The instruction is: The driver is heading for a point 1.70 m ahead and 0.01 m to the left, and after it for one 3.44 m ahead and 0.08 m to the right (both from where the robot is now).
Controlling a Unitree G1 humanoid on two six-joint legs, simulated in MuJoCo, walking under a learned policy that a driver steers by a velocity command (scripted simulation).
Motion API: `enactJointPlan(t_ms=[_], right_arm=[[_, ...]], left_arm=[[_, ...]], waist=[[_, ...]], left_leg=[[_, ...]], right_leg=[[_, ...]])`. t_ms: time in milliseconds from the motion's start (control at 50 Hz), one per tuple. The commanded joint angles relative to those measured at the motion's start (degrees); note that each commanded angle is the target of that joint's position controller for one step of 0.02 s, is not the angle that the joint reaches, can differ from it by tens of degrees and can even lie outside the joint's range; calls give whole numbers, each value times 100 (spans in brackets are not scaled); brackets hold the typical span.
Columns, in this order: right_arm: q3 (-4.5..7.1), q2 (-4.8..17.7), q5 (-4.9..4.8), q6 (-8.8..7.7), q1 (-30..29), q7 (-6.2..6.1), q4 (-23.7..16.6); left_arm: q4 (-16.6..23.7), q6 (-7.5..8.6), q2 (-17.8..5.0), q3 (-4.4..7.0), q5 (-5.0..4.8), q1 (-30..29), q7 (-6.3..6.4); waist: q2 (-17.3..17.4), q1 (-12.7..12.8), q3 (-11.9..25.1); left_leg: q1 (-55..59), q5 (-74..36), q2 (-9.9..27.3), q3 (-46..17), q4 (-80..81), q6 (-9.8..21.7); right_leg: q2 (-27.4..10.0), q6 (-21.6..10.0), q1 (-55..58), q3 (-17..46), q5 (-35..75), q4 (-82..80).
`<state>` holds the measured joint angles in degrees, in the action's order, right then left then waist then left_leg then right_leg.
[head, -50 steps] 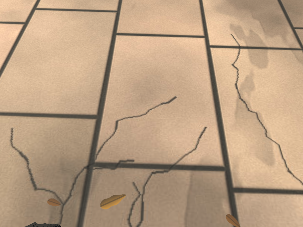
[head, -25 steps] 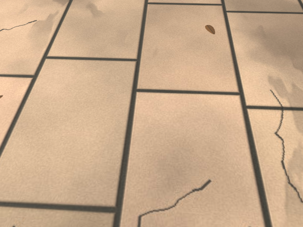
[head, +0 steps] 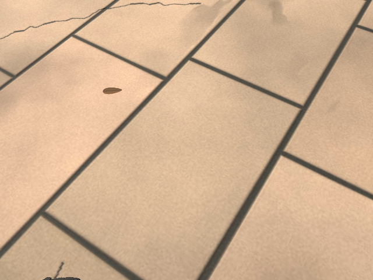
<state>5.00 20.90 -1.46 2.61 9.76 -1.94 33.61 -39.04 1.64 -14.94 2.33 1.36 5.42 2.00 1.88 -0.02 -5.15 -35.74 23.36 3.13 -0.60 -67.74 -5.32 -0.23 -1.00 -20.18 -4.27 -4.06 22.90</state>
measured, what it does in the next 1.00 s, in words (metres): steps on the spot: left foot, then right foot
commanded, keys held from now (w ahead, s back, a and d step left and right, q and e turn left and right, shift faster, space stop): q+shift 0.16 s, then shift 0.18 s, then e+shift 0.64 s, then shift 0.02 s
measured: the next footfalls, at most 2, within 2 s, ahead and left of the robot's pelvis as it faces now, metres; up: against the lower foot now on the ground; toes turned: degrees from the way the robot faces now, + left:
left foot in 0.20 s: +0.10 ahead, +0.14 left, +0.00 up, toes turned +15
right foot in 0.60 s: +0.12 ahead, -0.08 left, +0.00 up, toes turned +7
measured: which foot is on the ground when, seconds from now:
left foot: up 0.00-0.18, down 0.20-0.62, up 0.64-0.98, down 1.00-1.00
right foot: down 0.00-0.20, up 0.22-0.58, down 0.60-1.00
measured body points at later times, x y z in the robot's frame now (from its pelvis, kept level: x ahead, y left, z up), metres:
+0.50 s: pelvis +0.06 +0.03 +0.00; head +0.08 +0.05 +0.45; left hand +0.11 +0.33 -0.12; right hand +0.31 -0.15 -0.07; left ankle +0.06 +0.13 -0.73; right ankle +0.11 -0.10 -0.70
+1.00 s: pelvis +0.07 +0.04 +0.00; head +0.11 +0.02 +0.45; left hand +0.28 +0.31 -0.08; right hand +0.22 -0.27 -0.08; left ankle +0.12 +0.15 -0.73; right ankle +0.08 -0.09 -0.73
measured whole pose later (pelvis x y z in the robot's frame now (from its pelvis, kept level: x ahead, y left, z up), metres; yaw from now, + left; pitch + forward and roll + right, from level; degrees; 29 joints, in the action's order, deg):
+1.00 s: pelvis +0.07 +0.04 +0.00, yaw -11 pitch +3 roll +1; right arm 5.1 16.0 -0.6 -1.3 4.6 -0.6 38.0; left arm -36.2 -3.6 -19.2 6.5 -2.3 8.7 2.1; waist -0.3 1.0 -1.5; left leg -18.5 13.7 -4.5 -6.4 -28.1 -2.7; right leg 6.6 0.0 -19.4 16.1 -13.4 30.8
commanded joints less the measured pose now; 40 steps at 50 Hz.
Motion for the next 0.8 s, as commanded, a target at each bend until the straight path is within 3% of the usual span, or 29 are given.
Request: enactJointPlan(t_ms=[20, 80, 140, 180, 200, 220, 240, 260, 280, 300, 320, 360, 420, 440, 500, 560, 600, 620, 640, 660, 680, 700, 720, 740, 760, 800], right_arm=[[4, 106, 15, 13, 585, 77, -277], [54, 270, 5, 98, 338, 184, -321], [127, 394, 14, 178, 40, 277, -445], [189, 374, 57, 182, 148, 281, -405], [277, 560, 98, 155, 462, 222, -307], [460, 1375, 139, 103, 686, 109, -404], [403, 1406, 332, -36, 555, 133, -599], [324, 1135, 364, -152, 537, 177, -546], [263, 952, 291, -224, 291, 158, -491], [185, 695, 189, -226, 27, 121, -510], [128, 602, 164, -208, -208, 78, -542], [18, 390, 237, -207, -375, 31, -543], [-174, -149, 300, -269, -453, 32, -341], [-157, -91, 338, -277, -341, 43, -227], [38, 475, 316, -199, -178, 24, -37], [75, 441, 187, -130, -297, -60, 20], [101, 349, 89, -111, -377, -120, 72], [112, 215, 116, -122, -218, -139, 96], [62, -34, 301, -158, -358, -129, -158], [32, -44, 316, -209, -1214, -150, -391], [76, -2, 233, -234, -1212, -126, -360], [93, -35, 183, -225, -1049, -114, -249], [116, -10, 200, -218, -942, -120, -186], [141, 21, 228, -229, -946, -132, -181], [122, -98, 217, -256, -938, -106, -183], [85, -253, 168, -311, -918, -44, -143]], left_arm=[[298, 38, -939, 324, -46, -384, 37], [241, -3, -1101, 402, -113, -577, -14], [112, -3, -1240, 491, -210, -382, -103], [0, -27, -1134, 485, -303, -192, -144], [-159, -64, -925, 436, -284, 158, -180], [-23, -106, -709, 365, -55, 407, -216], [225, -106, -805, 361, 9, -141, -149], [237, -129, -988, 415, -132, -410, -109], [187, -160, -937, 412, -206, -339, -61], [59, -194, -928, 416, -155, -196, -9], [11, -222, -950, 423, -98, -86, 7], [-128, -243, -858, 387, -134, 205, -34], [-287, -277, -353, 152, -185, 313, -133], [-251, -289, -332, 119, -203, 226, -171], [-28, -320, -868, 252, -286, 91, -216], [-16, -333, -764, 260, -290, 322, -254], [-88, -335, -695, 278, -255, 615, -283], [-56, -326, -993, 371, -215, 703, -246], [18, -292, -1644, 548, -208, 732, -156], [39, -222, -1604, 550, -39, 1134, -173], [50, -117, -1483, 520, 34, 1156, -173], [127, -68, -1383, 523, -74, 810, -133], [215, -84, -1254, 500, -220, 543, -91], [290, -130, -1117, 468, -311, 363, -22], [324, -205, -1059, 460, -336, 329, 22], [371, -311, -1106, 515, -301, 440, 86]], waist=[[-724, -222, 1397], [-858, -221, 1194], [-875, -112, 1052], [-641, -177, 1056], [-118, -225, 1019], [1831, -42, 961], [1709, -352, 1372], [958, -461, 1416], [692, -250, 1253], [451, -123, 1255], [540, -11, 1275], [546, 129, 1469], [494, 63, 1483], [612, -45, 1397], [782, -213, 994], [648, -99, 853], [467, 63, 809], [-254, -11, 797], [-1727, -206, 676], [-1921, 460, 759], [-1291, 394, 906], [-895, 170, 910], [-708, 57, 882], [-726, -1, 980], [-758, -35, 1049], [-791, 5, 1181]], left_leg=[[545, -648, 380, -182, 756, 105], [1179, -1058, 323, 72, 1615, 304], [1435, -880, 207, 324, 2449, 515], [2046, -1184, -79, 484, 3430, 753], [2672, -1822, -115, 162, 4012, 980], [3649, -4167, 1408, -2013, 4375, 1714], [3414, -4136, 1964, -3005, 4640, 2637], [3243, -3715, 1766, -2505, 4750, 2506], [3050, -3356, 1495, -2067, 4686, 2175], [2968, -3184, 1286, -1780, 4609, 1915], [2700, -3392, 1174, -1559, 4567, 1846], [2534, -3651, 1023, -1196, 4545, 1826], [2391, -3133, 864, -639, 4509, 1679], [2293, -2883, 929, -621, 4549, 1728], [2302, -2538, 1290, -920, 4574, 1933], [2482, -2847, 1465, -942, 4296, 1826], [2353, -2551, 1230, -565, 3829, 1433], [1963, -1669, 789, -73, 3000, 960], [668, -341, -248, 653, 1718, 317], [-350, 1517, -832, 26, 540, 182], [-532, 1427, -657, -459, -102, 235], [-605, 971, -557, -583, -213, 253], [-621, 605, -497, -599, 7, 228], [-463, 297, -451, -620, 250, 192], [-250, 94, -544, -525, 503, 139], [-21, -161, -690, -464, 1235, 77]], right_leg=[[-1740, -1308, 902, 880, 1770, -697], [-1689, -1092, 538, 304, 793, -766], [-1837, -874, 831, 61, 379, -504], [-1675, -516, 777, -196, -84, 145], [-1359, -183, 350, -445, -568, 927], [-544, 446, -1352, -979, -2806, 2983], [-26, 566, -2128, 142, -3440, 4284], [-136, 444, -2154, 520, -3065, 4686], [-239, 344, -2155, 602, -2588, 4585], [-326, 356, -2067, 651, -2247, 4429], [-299, 410, -1761, 596, -1998, 4408], [-221, 491, -1262, 502, -1712, 4307], [-428, 510, -398, 512, -1423, 2723], [-408, 504, -153, 453, -1431, 2425], [-226, 405, -264, 196, -1774, 2292], [-208, 202, -281, 45, -1743, 1846], [-113, -59, 131, 45, -905, 876], [-472, -365, 476, 862, 432, 294], [-1548, -1174, 1030, 2757, 2089, 1], [-2071, -1992, 1474, 3793, 2206, -507], [-1942, -1910, 1685, 3552, 1893, -447], [-1608, -1585, 1740, 3101, 1818, -270], [-1408, -1343, 1673, 2803, 1803, -194], [-1254, -1200, 1626, 2642, 1725, -164], [-1066, -1130, 1529, 2540, 1717, -144], [-902, -1068, 1598, 2541, 1606, -85]])
Over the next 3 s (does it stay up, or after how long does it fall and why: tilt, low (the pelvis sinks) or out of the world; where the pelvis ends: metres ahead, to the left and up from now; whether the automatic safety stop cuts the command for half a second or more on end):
stays up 0.22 0.03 -0.01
